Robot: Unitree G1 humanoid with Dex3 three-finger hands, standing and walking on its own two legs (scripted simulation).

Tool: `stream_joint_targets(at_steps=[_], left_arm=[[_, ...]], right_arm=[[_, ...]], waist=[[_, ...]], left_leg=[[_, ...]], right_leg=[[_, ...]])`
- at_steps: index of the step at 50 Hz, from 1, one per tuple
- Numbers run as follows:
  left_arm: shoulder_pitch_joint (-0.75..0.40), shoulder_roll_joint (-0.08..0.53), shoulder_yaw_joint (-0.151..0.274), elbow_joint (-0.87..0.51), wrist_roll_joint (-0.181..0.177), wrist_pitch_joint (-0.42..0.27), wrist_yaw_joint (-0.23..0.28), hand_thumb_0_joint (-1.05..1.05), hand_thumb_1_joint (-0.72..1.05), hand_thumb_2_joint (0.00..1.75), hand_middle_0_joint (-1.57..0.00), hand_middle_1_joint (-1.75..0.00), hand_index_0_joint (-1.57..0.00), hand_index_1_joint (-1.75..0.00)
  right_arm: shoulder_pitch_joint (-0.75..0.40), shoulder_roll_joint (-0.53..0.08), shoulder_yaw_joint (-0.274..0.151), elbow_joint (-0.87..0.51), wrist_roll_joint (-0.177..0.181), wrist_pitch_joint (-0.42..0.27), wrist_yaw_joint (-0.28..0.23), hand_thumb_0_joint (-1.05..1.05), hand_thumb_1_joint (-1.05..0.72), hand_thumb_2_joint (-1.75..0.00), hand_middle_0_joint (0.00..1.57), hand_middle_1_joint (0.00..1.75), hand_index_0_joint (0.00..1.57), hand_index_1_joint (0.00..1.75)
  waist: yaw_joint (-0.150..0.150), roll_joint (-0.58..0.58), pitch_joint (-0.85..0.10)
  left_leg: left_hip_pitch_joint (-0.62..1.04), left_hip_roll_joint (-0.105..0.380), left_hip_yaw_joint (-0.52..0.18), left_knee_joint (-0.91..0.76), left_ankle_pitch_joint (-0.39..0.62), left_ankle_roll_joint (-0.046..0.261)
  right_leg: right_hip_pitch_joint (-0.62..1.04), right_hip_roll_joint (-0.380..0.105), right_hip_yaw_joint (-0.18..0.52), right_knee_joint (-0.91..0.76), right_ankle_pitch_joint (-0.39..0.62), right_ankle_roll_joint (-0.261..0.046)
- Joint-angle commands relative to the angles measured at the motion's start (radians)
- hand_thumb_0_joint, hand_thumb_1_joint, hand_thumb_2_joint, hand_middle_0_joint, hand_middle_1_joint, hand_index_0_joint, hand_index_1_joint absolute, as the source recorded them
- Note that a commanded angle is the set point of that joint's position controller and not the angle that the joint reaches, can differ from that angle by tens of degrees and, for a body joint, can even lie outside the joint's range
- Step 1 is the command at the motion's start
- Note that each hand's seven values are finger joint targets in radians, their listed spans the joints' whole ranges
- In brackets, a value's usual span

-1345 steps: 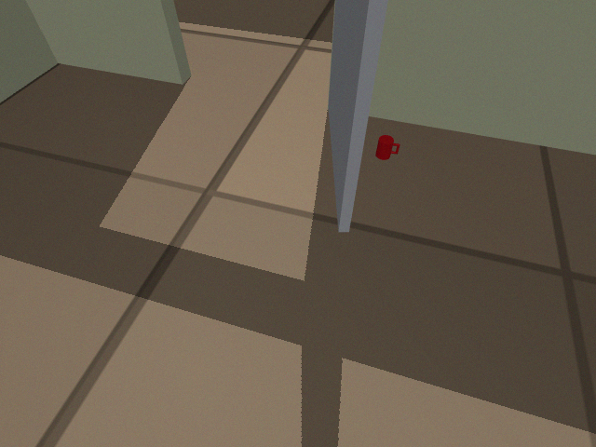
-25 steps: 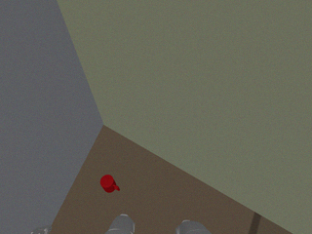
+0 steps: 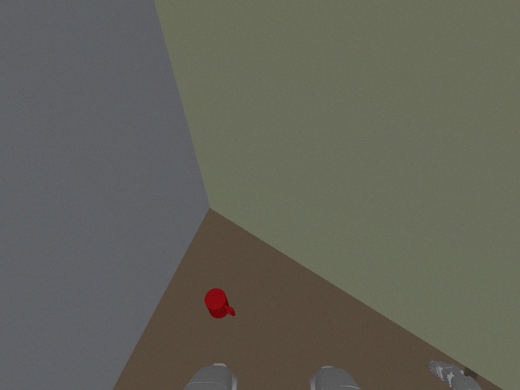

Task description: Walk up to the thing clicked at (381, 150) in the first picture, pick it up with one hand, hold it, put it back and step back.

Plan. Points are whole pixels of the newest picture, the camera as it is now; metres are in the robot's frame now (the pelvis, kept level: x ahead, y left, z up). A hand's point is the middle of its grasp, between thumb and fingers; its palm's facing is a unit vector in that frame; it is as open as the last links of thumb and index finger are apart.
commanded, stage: walk up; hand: left
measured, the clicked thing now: (221, 305) +0.46 +0.19 -0.69
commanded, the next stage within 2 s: none
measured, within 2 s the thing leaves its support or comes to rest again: neither
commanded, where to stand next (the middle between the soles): +0.07 -0.02 m, yaw -2 degrees
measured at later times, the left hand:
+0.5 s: hand out of the picture +0.01 +0.23 -0.09, palm faces -0.03 -0.85 -0.52, open 7.3 cm
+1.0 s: hand out of the picture +0.06 +0.29 -0.13, palm faces +0.00 -0.91 -0.42, open 7.3 cm
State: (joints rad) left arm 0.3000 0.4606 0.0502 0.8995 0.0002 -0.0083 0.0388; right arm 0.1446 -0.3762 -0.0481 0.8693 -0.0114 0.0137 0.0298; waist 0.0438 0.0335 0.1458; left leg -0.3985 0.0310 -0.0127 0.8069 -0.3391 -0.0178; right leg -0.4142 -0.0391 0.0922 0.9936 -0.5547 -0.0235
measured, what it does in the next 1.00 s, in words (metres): steps on the spot: right foot, then left foot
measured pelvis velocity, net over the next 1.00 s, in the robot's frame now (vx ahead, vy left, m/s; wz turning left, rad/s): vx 0.02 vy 0.00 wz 0.05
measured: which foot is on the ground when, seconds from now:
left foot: down 0.00-0.30, up 0.32-0.78, down 0.80-1.00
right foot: up 0.00-0.26, down 0.28-0.82, up 0.84-1.00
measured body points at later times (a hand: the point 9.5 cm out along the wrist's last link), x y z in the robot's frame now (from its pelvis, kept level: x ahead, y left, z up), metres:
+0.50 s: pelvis +0.01 -0.07 +0.02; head +0.03 -0.11 +0.47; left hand +0.01 +0.27 -0.06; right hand +0.05 -0.43 -0.11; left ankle +0.10 +0.10 -0.62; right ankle +0.01 -0.18 -0.70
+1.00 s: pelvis +0.02 +0.00 +0.01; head +0.05 +0.00 +0.46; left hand +0.06 +0.33 -0.10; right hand +0.12 -0.32 -0.09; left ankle +0.05 +0.13 -0.70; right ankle +0.10 -0.15 -0.65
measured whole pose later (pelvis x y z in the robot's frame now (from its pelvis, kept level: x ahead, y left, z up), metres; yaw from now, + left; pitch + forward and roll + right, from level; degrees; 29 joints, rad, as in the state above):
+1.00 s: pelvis +0.02 +0.00 +0.01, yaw +3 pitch -4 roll +1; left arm 0.29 0.44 0.04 0.87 0.01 -0.03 0.00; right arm 0.24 -0.40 -0.04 0.84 -0.01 -0.05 0.02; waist 0.00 -0.03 0.14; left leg -0.31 0.00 0.00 0.71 -0.32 0.00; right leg -0.55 -0.07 0.04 1.08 -0.43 -0.03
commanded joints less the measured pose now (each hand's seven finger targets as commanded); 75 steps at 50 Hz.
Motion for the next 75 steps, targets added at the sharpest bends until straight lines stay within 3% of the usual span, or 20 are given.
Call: stream_joint_targets(at_steps=[1, 9, 13, 15, 16, 20, 24, 35, 39, 40, 41, 42, 47, 51, 59, 60, 62, 65, 70, 75], left_arm=[[0.076, 0.197, 0.065, -0.025, 0.014, -0.009, -0.018, 0.00, 0.90, 0.90, -0.20, -0.30, -0.20, -0.30], [0.006, 0.206, 0.129, -0.103, 0.062, 0.029, -0.104, 0.00, 0.90, 0.90, -0.20, -0.30, -0.20, -0.30], [0.330, 0.171, 0.134, 0.025, 0.028, -0.023, -0.082, 0.00, 0.90, 0.90, -0.20, -0.30, -0.20, -0.30], [0.273, 0.371, 0.154, -0.021, 0.052, -0.057, -0.029, 0.00, 0.90, 0.90, -0.20, -0.30, -0.20, -0.30], [0.106, 0.383, 0.141, -0.077, 0.048, -0.066, -0.020, 0.00, 0.90, 0.90, -0.20, -0.30, -0.20, -0.30], [0.126, 0.314, 0.123, -0.026, 0.018, -0.116, 0.033, 0.00, 0.90, 0.90, -0.20, -0.30, -0.20, -0.30], [0.101, 0.277, 0.108, -0.042, 0.003, -0.112, 0.069, 0.00, 0.90, 0.90, -0.20, -0.30, -0.20, -0.30], [0.126, 0.271, 0.102, -0.110, 0.029, -0.089, 0.035, 0.00, 0.90, 0.90, -0.20, -0.30, -0.20, -0.30], [0.076, 0.218, 0.064, -0.133, 0.024, -0.063, 0.009, 0.00, 0.90, 0.90, -0.20, -0.30, -0.20, -0.30], [0.130, 0.143, 0.040, -0.144, 0.021, -0.068, -0.005, 0.00, 0.90, 0.90, -0.20, -0.30, -0.20, -0.30], [0.040, 0.141, 0.033, -0.179, 0.013, -0.074, -0.003, 0.00, 0.90, 0.90, -0.20, -0.30, -0.20, -0.30], [-0.103, 0.248, 0.051, -0.183, 0.026, -0.075, 0.008, 0.00, 0.90, 0.90, -0.20, -0.30, -0.20, -0.30], [0.092, 0.186, 0.062, -0.037, 0.007, -0.038, -0.030, 0.00, 0.90, 0.90, -0.20, -0.30, -0.20, -0.30], [-0.001, 0.148, 0.075, -0.100, -0.010, 0.029, -0.019, 0.00, 0.90, 0.90, -0.20, -0.30, -0.20, -0.30], [0.026, 0.138, 0.069, -0.047, 0.017, 0.009, -0.019, 0.00, 0.90, 0.90, -0.20, -0.30, -0.20, -0.30], [0.022, 0.177, 0.082, -0.043, 0.027, -0.007, -0.016, 0.00, 0.90, 0.90, -0.20, -0.30, -0.20, -0.30], [-0.042, 0.314, 0.102, -0.081, 0.031, -0.024, -0.019, 0.00, 0.90, 0.90, -0.20, -0.30, -0.20, -0.30], [-0.093, 0.215, 0.073, -0.057, 0.024, -0.044, -0.011, 0.00, 0.90, 0.90, -0.20, -0.30, -0.20, -0.30], [0.098, 0.289, 0.118, -0.030, 0.027, -0.083, 0.005, 0.00, 0.90, 0.90, -0.20, -0.30, -0.20, -0.30], [0.067, 0.232, 0.105, -0.067, 0.028, -0.094, -0.021, 0.00, 0.90, 0.90, -0.20, -0.30, -0.20, -0.30]], right_arm=[[-0.001, -0.359, -0.091, -0.060, -0.001, -0.049, -0.040, 0.00, -0.90, -0.90, 0.20, 0.30, 0.20, 0.30], [0.177, -0.393, -0.128, -0.042, -0.019, -0.096, -0.091, 0.00, -0.90, -0.90, 0.20, 0.30, 0.20, 0.30], [-0.073, -0.275, -0.079, -0.112, -0.044, -0.050, -0.041, 0.00, -0.90, -0.90, 0.20, 0.30, 0.20, 0.30], [-0.098, -0.140, -0.043, -0.166, -0.033, -0.018, -0.049, 0.00, -0.90, -0.90, 0.20, 0.30, 0.20, 0.30], [-0.092, -0.242, -0.070, -0.135, -0.019, -0.021, -0.051, 0.00, -0.90, -0.90, 0.20, 0.30, 0.20, 0.30], [0.157, -0.272, -0.099, -0.052, -0.030, 0.007, -0.007, 0.00, -0.90, -0.90, 0.20, 0.30, 0.20, 0.30], [0.187, -0.246, -0.102, -0.101, -0.047, 0.059, 0.019, 0.00, -0.90, -0.90, 0.20, 0.30, 0.20, 0.30], [-0.002, -0.243, -0.089, -0.159, -0.011, 0.029, 0.023, 0.00, -0.90, -0.90, 0.20, 0.30, 0.20, 0.30], [0.202, -0.255, -0.106, -0.053, -0.007, -0.016, 0.019, 0.00, -0.90, -0.90, 0.20, 0.30, 0.20, 0.30], [0.303, -0.339, -0.139, -0.049, -0.021, -0.034, 0.017, 0.00, -0.90, -0.90, 0.20, 0.30, 0.20, 0.30], [0.310, -0.445, -0.151, -0.079, -0.012, -0.044, 0.011, 0.00, -0.90, -0.90, 0.20, 0.30, 0.20, 0.30], [0.289, -0.468, -0.156, -0.072, 0.009, -0.043, 0.011, 0.00, -0.90, -0.90, 0.20, 0.30, 0.20, 0.30], [0.081, -0.288, -0.073, -0.085, 0.011, -0.092, -0.032, 0.00, -0.90, -0.90, 0.20, 0.30, 0.20, 0.30], [0.047, -0.300, -0.071, -0.099, -0.006, -0.059, -0.071, 0.00, -0.90, -0.90, 0.20, 0.30, 0.20, 0.30], [-0.028, -0.280, -0.057, -0.111, 0.013, -0.005, -0.076, 0.00, -0.90, -0.90, 0.20, 0.30, 0.20, 0.30], [0.048, -0.232, -0.040, -0.094, 0.013, -0.002, -0.072, 0.00, -0.90, -0.90, 0.20, 0.30, 0.20, 0.30], [-0.003, -0.236, -0.044, -0.100, 0.016, 0.000, -0.089, 0.00, -0.90, -0.90, 0.20, 0.30, 0.20, 0.30], [0.019, -0.246, -0.048, -0.036, 0.024, -0.002, -0.069, 0.00, -0.90, -0.90, 0.20, 0.30, 0.20, 0.30], [0.011, -0.303, -0.084, -0.074, -0.053, 0.010, -0.006, 0.00, -0.90, -0.90, 0.20, 0.30, 0.20, 0.30], [0.032, -0.271, -0.083, -0.051, -0.030, -0.028, 0.023, 0.00, -0.90, -0.90, 0.20, 0.30, 0.20, 0.30]], waist=[[-0.032, 0.116, -0.100], [-0.071, 0.179, -0.104], [0.127, 0.166, -0.072], [0.111, -0.214, 0.038], [0.051, -0.041, 0.111], [-0.050, 0.055, -0.015], [-0.077, -0.104, -0.043], [0.032, -0.334, -0.098], [-0.096, -0.126, -0.186], [-0.140, 0.108, -0.233], [-0.175, 0.251, -0.186], [-0.185, 0.085, -0.076], [-0.025, 0.027, -0.029], [-0.033, 0.172, -0.076], [0.001, 0.164, -0.226], [-0.012, 0.025, -0.232], [-0.001, -0.205, -0.258], [-0.037, -0.063, -0.153], [0.027, -0.138, -0.128], [0.023, -0.238, -0.078]], left_leg=[[0.056, 0.274, -0.384, -0.395, -0.213, 0.238], [0.201, 0.307, -0.430, -0.393, -0.347, 0.279], [-0.360, 0.082, -0.062, -0.161, -0.446, 0.128], [-0.593, -0.080, -0.105, 0.407, -0.286, 0.038], [-0.535, -0.011, -0.245, 0.411, -0.175, 0.032], [-0.374, 0.001, -0.255, 0.413, 0.019, 0.025], [-0.270, -0.069, -0.207, 0.434, 0.074, 0.016], [-0.183, 0.000, -0.037, 0.064, -0.126, 0.031], [0.297, -0.092, 0.042, -0.252, -0.054, 0.069], [0.465, 0.028, -0.208, -0.335, -0.260, 0.124], [0.421, 0.317, -0.770, -0.532, -0.451, 0.268], [0.234, 0.398, -0.878, -0.602, -0.558, 0.358], [0.038, 0.239, -0.303, -0.393, 0.151, 0.241], [0.030, 0.250, -0.167, -0.277, 0.821, 0.266], [0.087, 0.168, -0.093, -0.020, 0.434, 0.173], [0.003, 0.115, -0.064, 0.108, 0.242, 0.126], [-0.127, -0.027, -0.090, 0.301, -0.360, 0.064], [-0.135, 0.016, -0.122, 0.287, -0.202, 0.059], [-0.351, 0.036, -0.106, 0.288, -0.160, 0.046], [-0.270, 0.018, -0.031, 0.141, -0.119, 0.025]], right_leg=[[-0.058, -0.017, -0.052, -0.018, 0.047, -0.016], [-0.214, -0.051, -0.019, 0.009, -0.053, -0.014], [0.392, 0.053, -0.176, -0.323, 0.103, 0.008], [0.173, -0.381, 0.698, -0.852, -0.487, -0.106], [0.087, -0.443, 0.768, -0.882, -0.477, -0.164], [0.246, -0.307, 0.278, -0.626, 0.377, -0.018], [0.223, -0.258, 0.029, -0.498, 1.000, -0.014], [0.302, -0.308, 0.027, -0.466, 0.597, -0.204], [0.023, -0.181, -0.103, -0.091, 0.423, -0.129], [-0.170, -0.119, -0.141, 0.153, 0.249, -0.079], [-0.426, 0.036, -0.122, 0.251, -0.057, -0.035], [-0.416, -0.040, 0.024, 0.275, -0.069, -0.040], [-0.134, -0.085, 0.007, 0.064, 0.151, 0.003], [-0.073, 0.012, -0.013, 0.112, 0.123, 0.020], [0.170, 0.053, -0.120, -0.408, 0.306, 0.005], [0.259, 0.006, 0.020, -0.493, 0.376, -0.007], [0.196, -0.349, 0.584, -0.579, 0.441, -0.251], [0.174, -0.210, 0.373, -0.544, 0.195, -0.164], [0.356, -0.256, 0.537, -0.664, -0.290, -0.212], [0.260, -0.190, 0.375, -0.697, -0.221, -0.197]])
